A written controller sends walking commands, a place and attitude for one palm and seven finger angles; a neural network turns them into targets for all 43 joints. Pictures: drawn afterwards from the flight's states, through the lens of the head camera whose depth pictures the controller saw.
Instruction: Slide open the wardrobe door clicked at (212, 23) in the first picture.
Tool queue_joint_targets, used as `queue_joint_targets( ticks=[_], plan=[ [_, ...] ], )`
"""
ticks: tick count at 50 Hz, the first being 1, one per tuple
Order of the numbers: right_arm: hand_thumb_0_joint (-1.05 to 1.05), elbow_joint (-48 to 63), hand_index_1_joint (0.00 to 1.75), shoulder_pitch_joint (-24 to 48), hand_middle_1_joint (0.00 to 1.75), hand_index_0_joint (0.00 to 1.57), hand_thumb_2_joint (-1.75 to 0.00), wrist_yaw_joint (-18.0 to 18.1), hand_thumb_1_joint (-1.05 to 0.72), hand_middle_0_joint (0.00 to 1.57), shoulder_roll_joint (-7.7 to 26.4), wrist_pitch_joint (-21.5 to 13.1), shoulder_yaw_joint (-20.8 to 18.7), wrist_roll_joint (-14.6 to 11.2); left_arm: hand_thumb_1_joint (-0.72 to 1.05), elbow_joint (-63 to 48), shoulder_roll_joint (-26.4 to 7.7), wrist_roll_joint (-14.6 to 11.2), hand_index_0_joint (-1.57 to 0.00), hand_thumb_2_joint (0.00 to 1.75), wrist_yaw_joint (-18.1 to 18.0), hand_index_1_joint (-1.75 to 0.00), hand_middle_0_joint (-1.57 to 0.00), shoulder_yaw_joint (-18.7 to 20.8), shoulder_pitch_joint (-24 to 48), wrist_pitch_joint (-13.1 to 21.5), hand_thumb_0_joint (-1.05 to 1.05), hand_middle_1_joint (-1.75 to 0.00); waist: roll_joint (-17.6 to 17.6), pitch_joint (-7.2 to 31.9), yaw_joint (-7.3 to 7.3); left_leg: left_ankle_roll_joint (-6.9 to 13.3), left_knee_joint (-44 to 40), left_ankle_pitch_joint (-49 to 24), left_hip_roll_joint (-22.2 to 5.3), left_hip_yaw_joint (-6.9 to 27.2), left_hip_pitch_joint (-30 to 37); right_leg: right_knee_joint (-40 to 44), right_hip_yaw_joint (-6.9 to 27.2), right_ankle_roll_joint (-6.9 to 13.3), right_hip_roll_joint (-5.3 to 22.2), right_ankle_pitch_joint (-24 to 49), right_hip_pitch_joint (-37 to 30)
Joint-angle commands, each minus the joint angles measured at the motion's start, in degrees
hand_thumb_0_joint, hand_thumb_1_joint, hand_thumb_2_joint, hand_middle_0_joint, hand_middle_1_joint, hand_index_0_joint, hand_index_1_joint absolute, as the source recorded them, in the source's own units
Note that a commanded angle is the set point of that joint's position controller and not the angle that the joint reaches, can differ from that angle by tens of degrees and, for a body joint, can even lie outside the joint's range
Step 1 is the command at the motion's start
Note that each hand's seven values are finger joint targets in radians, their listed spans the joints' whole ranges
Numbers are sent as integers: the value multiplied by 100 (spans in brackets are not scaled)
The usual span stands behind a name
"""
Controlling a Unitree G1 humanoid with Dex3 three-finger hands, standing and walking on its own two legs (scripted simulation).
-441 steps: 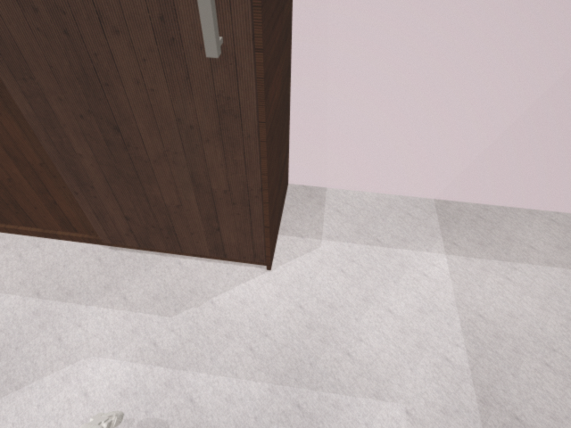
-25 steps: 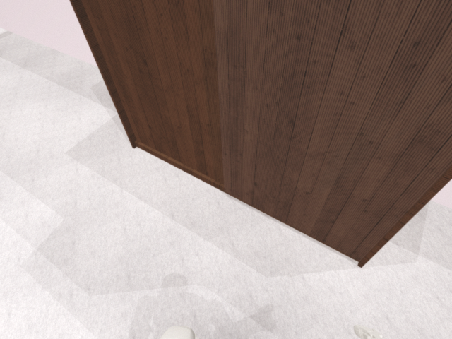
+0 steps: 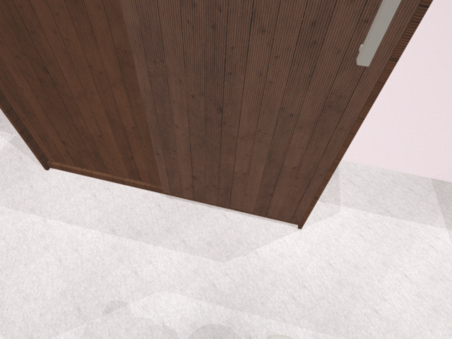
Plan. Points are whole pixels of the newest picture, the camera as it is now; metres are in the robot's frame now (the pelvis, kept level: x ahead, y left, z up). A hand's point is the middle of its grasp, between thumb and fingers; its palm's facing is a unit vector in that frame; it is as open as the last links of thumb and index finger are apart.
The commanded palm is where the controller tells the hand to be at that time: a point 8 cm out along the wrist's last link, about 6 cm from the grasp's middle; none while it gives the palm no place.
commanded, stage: turn to face it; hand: right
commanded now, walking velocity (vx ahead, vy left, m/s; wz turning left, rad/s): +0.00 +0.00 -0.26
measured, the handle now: (382, 11) +0.72 -0.27 +0.26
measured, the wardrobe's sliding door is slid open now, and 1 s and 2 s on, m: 0.00 0.00 0.00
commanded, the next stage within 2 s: take the last steps up to it in 0.04 s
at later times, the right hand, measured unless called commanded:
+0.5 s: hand out of the picture +0.04 -0.24 -0.16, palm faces +0.12 +0.97 -0.20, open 7.4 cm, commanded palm none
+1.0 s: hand out of the picture +0.03 -0.13 -0.16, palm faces +0.25 +0.96 -0.13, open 7.3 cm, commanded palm none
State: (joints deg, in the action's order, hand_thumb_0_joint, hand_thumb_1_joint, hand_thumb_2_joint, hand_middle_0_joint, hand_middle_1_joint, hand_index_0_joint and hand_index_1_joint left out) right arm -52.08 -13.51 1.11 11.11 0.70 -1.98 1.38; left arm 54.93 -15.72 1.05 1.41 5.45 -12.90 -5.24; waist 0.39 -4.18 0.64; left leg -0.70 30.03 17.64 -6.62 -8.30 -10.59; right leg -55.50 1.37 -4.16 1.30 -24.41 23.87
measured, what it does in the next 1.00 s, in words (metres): walks ahead: right foot, then left foot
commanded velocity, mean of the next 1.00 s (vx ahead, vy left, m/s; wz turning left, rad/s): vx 0.25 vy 0.01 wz -0.08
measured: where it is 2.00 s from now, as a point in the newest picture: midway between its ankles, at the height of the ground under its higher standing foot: outside the picture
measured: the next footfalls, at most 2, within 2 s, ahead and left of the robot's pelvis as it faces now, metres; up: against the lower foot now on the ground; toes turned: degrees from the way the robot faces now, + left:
right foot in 0.12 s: +0.02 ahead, -0.15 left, +0.00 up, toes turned -5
left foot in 0.62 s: +0.13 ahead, +0.09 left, +0.00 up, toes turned +2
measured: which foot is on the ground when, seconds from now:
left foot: down 0.00-0.12, up 0.14-0.60, down 0.62-1.00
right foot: up 0.00-0.10, down 0.12-0.64, up 0.66-1.00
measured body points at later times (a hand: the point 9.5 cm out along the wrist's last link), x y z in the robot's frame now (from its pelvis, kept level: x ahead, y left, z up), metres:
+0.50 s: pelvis +0.01 -0.04 +0.01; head +0.00 -0.05 +0.46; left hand +0.06 +0.20 -0.14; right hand +0.04 -0.29 -0.14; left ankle +0.05 +0.09 -0.69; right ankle -0.02 -0.15 -0.74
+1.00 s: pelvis +0.14 +0.00 +0.01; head +0.13 +0.01 +0.46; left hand +0.21 +0.22 -0.15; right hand +0.02 -0.18 -0.15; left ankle +0.09 +0.09 -0.74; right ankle +0.21 -0.16 -0.68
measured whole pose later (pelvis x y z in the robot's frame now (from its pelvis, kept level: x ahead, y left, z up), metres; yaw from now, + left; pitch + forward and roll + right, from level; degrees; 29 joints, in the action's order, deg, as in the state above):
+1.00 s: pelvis +0.14 +0.00 +0.01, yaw -8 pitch -2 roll +1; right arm -66.3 -27.0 0.9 4.5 -4.4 -0.7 1.0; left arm 61.3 -10.1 1.4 1.2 4.0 -13.6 -0.7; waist 1.6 -1.0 -1.7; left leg 2.3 16.8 14.9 0.6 -9.9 -0.1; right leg -53.5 -2.6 -2.0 6.3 -9.1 32.4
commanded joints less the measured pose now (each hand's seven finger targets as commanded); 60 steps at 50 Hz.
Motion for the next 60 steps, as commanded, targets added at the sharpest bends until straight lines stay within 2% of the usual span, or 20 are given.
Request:
queue_joint_targets(
  ticks=[1,4,5,6,7,10,16,25,29,30,32,33,36,40,48,54,57,58,59,60],
  plan=[
    [0,190,30,-448,30,20,-90,81,-90,20,1360,-89,-368,65,90,-551,-84,-60,-20,90,-55,-30,-20,-95,584,282,0,-30,-1422,410,-361,805,-508,-3372,-1244,914,551,1259,-485,58,-160,-251,-133],
    [0,127,30,-197,30,20,-90,74,-90,20,1324,-57,-360,-14,90,-331,-216,-72,-20,90,-78,-30,-20,-101,-6,400,0,-30,-1085,788,17,310,321,-3128,-980,487,254,3118,-549,155,-176,1269,-1424],
    [0,195,30,-306,30,20,-90,72,-90,20,1091,-23,-318,-76,90,-284,-614,-38,-20,90,-91,-30,-20,-29,-219,487,0,-30,-92,1143,111,-6,1206,-2077,-660,161,-526,3509,96,360,510,2513,-2489],
    [0,351,30,-292,30,20,-90,42,-90,20,681,0,-184,-101,90,-272,-1162,-15,-20,90,-126,-30,-20,91,-438,516,0,-30,1587,1196,218,-390,2208,1341,19,7,-2023,3392,1823,1001,1972,5111,-3158],
    [0,325,30,-68,30,20,-90,92,-90,20,691,62,-139,-76,90,-187,-1245,-25,-20,90,-170,-30,-20,78,-552,444,0,-30,1378,1194,310,-311,2693,1981,17,523,-1674,3257,1538,1458,2214,5767,-2620],
    [0,23,30,93,30,20,-90,-3,-90,20,714,79,-168,-43,90,-225,-691,44,-20,90,-274,-30,-20,-103,67,501,0,-30,1310,505,144,-297,3155,1214,-25,640,-1841,3721,1242,1392,1599,3096,-1910],
    [0,-268,30,-6,30,20,-90,-160,-90,20,571,-25,-94,15,90,7,-465,6,-20,90,-281,-30,-20,-162,-358,683,0,-30,752,79,118,-302,2970,426,48,565,-2074,4345,1173,1349,1299,1389,-1959],
    [0,-104,30,435,30,20,-90,-237,-90,20,362,-105,-119,-6,90,222,-455,66,-20,90,-278,-30,-20,-81,-620,734,0,-30,774,-262,134,-248,1197,326,54,481,-1532,4563,1299,1423,1395,275,-1458],
    [0,-428,30,-311,30,20,-90,-229,-90,20,360,-192,-183,2,90,353,-360,58,-20,90,-263,-30,-20,-100,-528,706,0,-30,399,-53,-236,-195,-2,-333,390,229,197,3766,912,1111,1060,93,-581],
    [0,-595,30,-796,30,20,-90,-198,-90,20,473,-254,-222,16,90,381,-231,42,-20,90,-258,-30,-20,-126,-542,720,0,-30,-25,127,-449,-143,-462,-309,264,447,944,3052,670,914,753,-34,-191],
    [0,-842,30,-1789,30,20,-90,-80,-90,20,1309,-342,-383,26,90,89,251,-7,-20,90,-204,-30,-20,-229,-379,752,0,-30,-2181,276,-828,645,-1938,1219,-1815,3400,1831,177,-409,538,-211,-1059,1512],
    [0,-813,30,-1728,30,20,-90,-37,-90,20,1217,-327,-351,-33,90,13,-37,26,-20,90,-171,-30,-20,-155,-142,729,0,-30,-1372,91,-786,906,-2267,1887,-1944,3550,1322,-473,-51,571,80,-797,1623],
    [0,-656,30,-765,30,20,-90,-13,-90,20,576,-398,-197,-48,90,308,70,63,-20,90,-90,-30,-20,-92,-307,643,0,-30,-745,-415,-264,641,-2400,1622,-1381,2469,93,-1038,-20,496,493,610,1237],
    [0,-798,30,-932,30,20,-90,9,-90,20,211,-505,-64,-49,90,582,420,76,-20,90,-55,-30,-20,-106,-734,521,0,-30,-541,-387,-22,490,-2373,11,-814,1183,-119,-876,-235,295,483,1375,979],
    [0,-1250,30,-1721,30,20,-90,61,-90,20,139,-639,-1,-15,90,238,501,33,-20,90,-15,-30,-20,-169,292,594,0,-30,-495,-418,-245,815,-2059,-1874,-950,937,821,337,-426,186,604,1534,1566],
    [0,-1441,30,-1838,30,20,-90,110,-90,20,209,-538,-34,34,90,87,633,-15,-20,90,-10,-30,-20,-241,774,713,0,-30,-790,-422,-344,786,-1472,-3029,-1032,776,744,1689,-767,421,353,1170,428],
    [0,-1414,30,-1656,30,20,-90,114,-90,20,214,-483,-44,-21,90,472,341,32,-20,90,-119,-30,-20,-195,-455,818,0,-30,-433,323,225,465,321,-3639,-559,285,457,2792,-943,554,30,1888,-1533],
    [0,-1372,30,-1845,30,20,-90,100,-90,20,36,-474,-19,-71,90,629,-95,76,-20,90,-178,-30,-20,-105,-1101,879,0,-30,350,1014,404,216,1514,-2275,-144,44,-435,2808,-101,817,878,3037,-2940],
    [0,-1271,30,-1963,30,20,-90,70,-90,20,-227,-455,62,-127,90,729,-639,40,-20,90,-236,-30,-20,-5,-1564,873,0,-30,1626,1488,435,10,3045,1477,483,-81,-1682,2974,1583,1489,2275,4484,-3881],
    [0,-1147,30,-1722,30,20,-90,102,-90,20,-95,-408,30,-78,90,731,-638,-26,-20,90,-269,-30,-20,-43,-1519,794,0,-30,1165,1439,404,115,3716,1995,415,396,-1779,3380,1587,1745,2529,4069,-3431]
  ],
)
